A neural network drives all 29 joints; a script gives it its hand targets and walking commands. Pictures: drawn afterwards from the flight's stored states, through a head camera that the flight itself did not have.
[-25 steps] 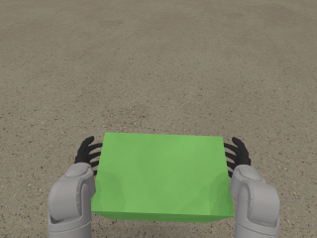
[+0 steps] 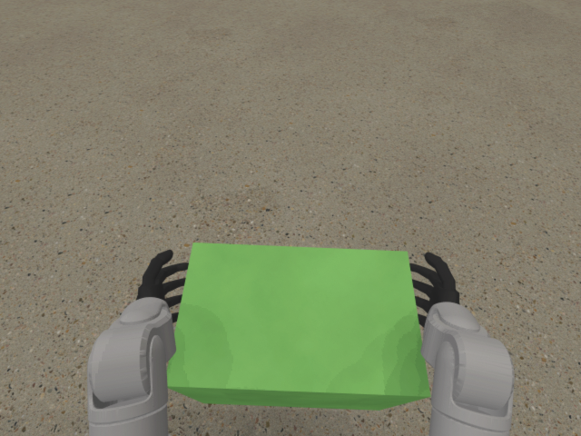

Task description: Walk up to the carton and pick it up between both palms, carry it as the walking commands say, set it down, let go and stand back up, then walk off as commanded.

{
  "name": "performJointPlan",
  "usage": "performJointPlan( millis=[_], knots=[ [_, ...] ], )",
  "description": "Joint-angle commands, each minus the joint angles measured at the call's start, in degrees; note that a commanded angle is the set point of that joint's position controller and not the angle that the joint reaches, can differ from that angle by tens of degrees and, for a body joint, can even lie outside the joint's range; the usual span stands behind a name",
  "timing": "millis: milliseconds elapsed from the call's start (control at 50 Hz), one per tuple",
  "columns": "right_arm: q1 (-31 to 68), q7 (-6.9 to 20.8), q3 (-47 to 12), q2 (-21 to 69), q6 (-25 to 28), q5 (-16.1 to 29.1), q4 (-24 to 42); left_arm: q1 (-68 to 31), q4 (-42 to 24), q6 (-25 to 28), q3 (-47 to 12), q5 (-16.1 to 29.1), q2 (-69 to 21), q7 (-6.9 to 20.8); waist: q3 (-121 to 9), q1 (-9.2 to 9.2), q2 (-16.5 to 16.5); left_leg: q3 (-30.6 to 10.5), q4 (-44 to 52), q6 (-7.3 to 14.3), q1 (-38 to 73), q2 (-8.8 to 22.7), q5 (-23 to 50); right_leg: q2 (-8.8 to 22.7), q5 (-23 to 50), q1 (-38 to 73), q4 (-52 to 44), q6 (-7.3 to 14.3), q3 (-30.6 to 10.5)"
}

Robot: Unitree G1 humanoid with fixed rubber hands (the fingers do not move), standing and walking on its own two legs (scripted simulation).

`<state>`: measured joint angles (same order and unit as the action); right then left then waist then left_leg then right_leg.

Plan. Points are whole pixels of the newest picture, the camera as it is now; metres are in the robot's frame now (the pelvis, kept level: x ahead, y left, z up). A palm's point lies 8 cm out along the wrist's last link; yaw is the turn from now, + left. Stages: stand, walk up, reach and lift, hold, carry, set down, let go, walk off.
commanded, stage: carry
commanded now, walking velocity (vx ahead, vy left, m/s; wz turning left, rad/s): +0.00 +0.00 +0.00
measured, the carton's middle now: (295, 334) +0.25 -0.01 +0.00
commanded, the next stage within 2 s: none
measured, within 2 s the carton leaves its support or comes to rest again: neither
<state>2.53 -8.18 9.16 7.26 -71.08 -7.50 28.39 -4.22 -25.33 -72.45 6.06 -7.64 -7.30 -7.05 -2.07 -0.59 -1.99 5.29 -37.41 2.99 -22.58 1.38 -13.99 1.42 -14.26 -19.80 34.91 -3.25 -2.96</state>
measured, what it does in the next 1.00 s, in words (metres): stands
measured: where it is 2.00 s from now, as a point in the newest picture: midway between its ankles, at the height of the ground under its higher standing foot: outside the picture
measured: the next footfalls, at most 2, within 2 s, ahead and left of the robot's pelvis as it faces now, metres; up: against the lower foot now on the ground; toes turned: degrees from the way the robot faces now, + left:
none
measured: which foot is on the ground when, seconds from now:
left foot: down 0.00-1.00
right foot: down 0.00-1.00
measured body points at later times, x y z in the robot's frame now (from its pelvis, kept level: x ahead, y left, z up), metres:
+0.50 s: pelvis +0.01 +0.00 +0.00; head -0.01 +0.00 +0.45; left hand +0.26 +0.17 +0.09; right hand +0.26 -0.18 +0.09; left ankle +0.07 +0.09 -0.72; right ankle +0.05 -0.16 -0.72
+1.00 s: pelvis +0.01 +0.00 +0.00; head -0.01 +0.00 +0.45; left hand +0.27 +0.18 +0.08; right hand +0.27 -0.18 +0.08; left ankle +0.07 +0.09 -0.72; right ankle +0.05 -0.16 -0.72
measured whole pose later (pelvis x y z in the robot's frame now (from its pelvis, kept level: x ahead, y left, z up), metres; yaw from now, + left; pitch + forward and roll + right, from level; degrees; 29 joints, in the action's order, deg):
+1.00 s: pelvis +0.01 +0.00 +0.00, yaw +0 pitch +0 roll -1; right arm 3.6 -7.3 9.2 7.3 -64.8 -7.5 23.7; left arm -5.2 -23.4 -68.2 7.0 -7.6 -7.3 -7.6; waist -2.1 -0.5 -2.0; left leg 5.3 -37.3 3.0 -22.9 1.4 -14.4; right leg 1.4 -14.3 -19.8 34.2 -3.3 -3.0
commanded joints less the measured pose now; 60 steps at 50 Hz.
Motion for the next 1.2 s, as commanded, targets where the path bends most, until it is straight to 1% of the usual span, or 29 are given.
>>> performJointPlan(
  millis=[0,60,160,240,260,320,340,360,440,460,480,500,520,540,600,640,680,780,820,840,880,920,940,980,1060,1100,1120,1160,1180],
  knots=[
    [38.73,14.80,-45.47,53.73,1.13,26.30,8.37,-41.07,-16.34,3.26,-41.90,27.84,-52.16,12.08,-21.27,0.50,2.84,-8.96,14.27,0.00,9.40,7.34,-1.18,2.86,5.25,1.94,-6.09,4.52,-0.51],
    [38.50,14.36,-45.72,52.99,0.98,26.41,10.30,-38.36,-15.21,3.31,-40.83,27.32,-52.22,11.79,-22.84,0.40,6.25,-7.77,11.31,0.09,11.30,6.54,1.94,4.06,7.13,1.63,-7.44,3.85,-1.29],
    [38.17,14.72,-44.61,53.07,1.08,26.10,8.82,-40.93,-16.78,3.43,-42.04,27.74,-52.17,11.71,-21.76,0.42,1.70,-10.49,14.56,0.60,9.59,7.91,-1.62,2.46,3.32,1.58,-5.93,4.53,0.15],
    [37.78,14.35,-44.91,51.06,1.26,25.75,9.95,-37.34,-14.36,3.32,-40.43,26.46,-50.80,11.72,-20.72,0.45,4.85,-10.08,15.25,0.34,8.53,7.49,-3.86,2.39,3.14,2.48,-5.70,4.39,0.57],
    [37.16,14.65,-41.42,49.48,1.75,23.43,3.48,-38.84,-9.56,3.76,-38.20,24.98,-49.24,11.80,-21.66,0.49,3.24,-9.21,14.71,0.19,9.46,7.19,-3.20,2.92,4.15,2.92,-5.97,4.24,0.27],
    [37.27,14.56,-43.07,51.51,1.98,24.97,7.85,-41.57,-15.83,4.15,-41.72,27.64,-51.41,11.61,-21.48,0.52,0.55,-11.22,17.04,0.52,9.01,8.38,-7.06,1.50,1.82,1.62,-4.54,4.49,1.25],
    [36.91,14.66,-41.27,48.83,2.63,23.14,4.52,-40.26,-11.10,4.66,-39.10,25.65,-49.00,11.79,-21.42,0.46,3.47,-10.44,16.54,0.59,7.87,8.31,-5.07,2.06,4.23,3.35,-5.08,4.29,1.35],
    [38.53,14.82,-44.31,52.93,2.37,25.74,8.43,-40.46,-15.82,4.53,-41.73,26.95,-52.54,11.55,-21.42,0.34,2.74,-9.34,15.92,0.43,8.58,7.59,-6.40,2.24,2.87,2.36,-6.04,4.43,0.77],
    [36.24,14.43,-40.73,47.43,3.24,22.16,3.35,-38.98,-8.67,5.26,-38.15,24.75,-48.54,11.69,-18.86,0.29,5.83,-10.99,17.88,0.14,6.65,8.15,-7.64,1.69,2.28,2.53,-5.47,4.56,0.97],
    [35.64,14.38,-39.57,45.15,3.68,21.26,1.83,-35.81,-4.37,5.51,-36.02,23.00,-46.91,11.71,-19.67,0.32,3.51,-11.14,17.61,0.20,8.35,8.26,-5.83,1.31,2.40,1.78,-5.22,4.81,0.63],
    [36.95,14.44,-43.30,48.38,3.31,23.85,8.69,-36.05,-10.98,5.17,-39.71,25.54,-50.81,11.66,-20.15,0.16,3.91,-9.15,15.88,0.46,8.59,7.39,-5.75,2.15,3.07,1.73,-6.51,5.11,-0.08],
    [36.17,14.88,-36.42,43.81,4.92,19.60,-4.12,-36.57,0.33,6.81,-33.07,21.15,-44.62,11.75,-20.84,0.29,3.62,-8.89,15.35,-0.09,9.60,7.57,-3.91,1.90,3.57,2.13,-6.23,4.81,0.56],
    [38.84,14.58,-44.54,50.43,3.95,24.86,10.11,-37.70,-12.44,5.60,-40.83,26.05,-52.34,11.71,-19.60,0.25,4.72,-8.54,15.51,0.42,7.90,7.55,-3.11,2.50,4.44,2.72,-6.00,4.57,0.69],
    [36.43,14.77,-37.53,44.29,4.86,20.19,-2.06,-37.47,-2.02,6.82,-34.01,21.82,-44.67,11.71,-20.24,0.51,5.24,-9.49,15.36,0.03,7.98,7.33,-5.78,1.81,2.40,2.75,-6.56,4.88,0.69],
    [36.61,14.79,-40.01,46.95,4.91,21.89,2.67,-40.20,-8.74,6.86,-38.00,24.39,-48.08,11.53,-19.77,0.48,3.09,-10.88,18.28,-0.37,7.06,7.70,-8.50,1.12,1.73,2.95,-4.85,4.96,1.11],
    [35.80,14.77,-35.21,42.27,6.30,18.20,-6.62,-37.99,1.95,8.03,-32.38,20.15,-43.29,11.63,-19.14,0.34,3.46,-10.19,18.01,-0.76,7.54,7.89,-8.66,1.44,1.13,2.10,-5.15,5.21,1.06],
    [37.82,14.64,-40.46,46.22,7.28,21.40,3.82,-37.75,-6.60,8.71,-37.24,23.71,-48.48,12.03,-21.30,0.20,3.31,-9.58,16.96,0.24,9.22,7.72,-6.43,1.77,2.88,2.95,-5.06,5.16,0.69],
    [38.24,14.27,-41.66,46.14,7.22,22.22,5.07,-36.38,-6.28,8.39,-37.44,22.97,-48.42,11.47,-20.06,0.41,3.23,-9.20,16.27,-0.18,10.62,8.02,-1.70,1.80,3.42,1.14,-5.05,4.88,0.49],
    [35.49,14.09,-37.72,41.96,7.37,18.92,-1.85,-35.36,-0.47,8.94,-33.45,20.90,-43.56,11.59,-20.10,0.27,6.27,-9.03,15.17,0.59,9.51,7.71,-4.15,2.17,3.02,2.11,-6.43,4.83,0.17],
    [35.00,14.14,-37.83,42.32,7.38,19.13,-1.02,-35.06,-1.36,8.80,-34.52,21.16,-44.64,11.57,-19.96,0.22,2.86,-8.70,15.20,0.77,9.68,7.02,-4.47,2.57,2.22,0.63,-6.61,5.04,-0.75],
    [37.51,14.15,-37.85,43.14,8.11,19.69,-0.81,-35.99,-0.40,9.19,-33.92,20.75,-45.18,11.43,-20.15,0.40,3.34,-9.36,16.68,0.17,10.09,8.04,-5.44,1.69,1.89,1.30,-5.59,4.93,0.42],
    [36.77,14.14,-42.47,46.86,7.18,22.55,7.13,-36.38,-9.35,8.35,-39.25,24.21,-49.28,11.34,-19.29,0.26,3.90,-9.81,17.04,0.24,9.70,8.43,-7.12,1.60,0.91,0.55,-5.05,4.98,0.74],
    [35.37,14.01,-33.49,39.13,8.39,16.72,-8.21,-34.73,7.10,9.64,-29.35,18.33,-40.81,11.49,-21.42,0.31,4.88,-10.75,16.66,0.02,10.55,8.90,-4.84,1.25,1.72,1.60,-5.15,4.92,0.63],
    [35.04,14.42,-37.16,42.61,8.59,18.64,-2.18,-36.42,-0.34,9.87,-34.84,20.84,-45.62,11.64,-18.99,0.31,0.68,-10.83,19.14,-0.57,9.12,8.19,-8.89,1.27,-0.73,0.15,-3.69,4.81,0.91],
    [37.10,14.30,-38.35,43.83,9.70,19.80,-1.07,-36.71,-1.05,10.88,-34.70,21.24,-45.85,11.63,-21.06,0.06,1.92,-11.21,19.52,-0.16,6.50,9.24,-13.05,0.80,0.12,3.44,-2.61,5.48,1.36],
    [36.72,14.29,-34.48,40.10,11.16,16.91,-6.80,-34.94,6.77,12.14,-30.56,18.63,-42.71,12.01,-21.42,0.03,3.70,-10.02,17.86,-0.19,8.86,8.18,-8.68,1.42,1.67,2.30,-4.36,5.38,0.72],
    [37.91,14.12,-40.81,45.60,10.35,21.02,4.18,-35.71,-3.89,11.28,-36.70,22.63,-48.58,11.92,-19.99,0.20,4.93,-9.16,17.34,0.02,8.85,8.35,-6.42,1.59,2.49,2.30,-5.04,4.89,1.18],
    [37.27,13.93,-36.82,41.23,10.66,18.41,-2.20,-34.37,3.18,11.61,-32.03,19.85,-43.93,11.84,-21.45,0.35,4.59,-7.55,13.62,0.05,11.76,7.24,1.82,2.58,6.01,1.94,-5.67,4.73,0.22],
    [37.41,13.84,-39.97,45.15,10.24,20.10,1.64,-35.80,-2.45,11.00,-36.32,21.85,-47.33,11.84,-21.33,0.36,3.71,-7.50,12.67,0.98,11.30,7.00,3.93,3.45,7.23,1.79,-5.86,4.76,-0.52]
  ],
)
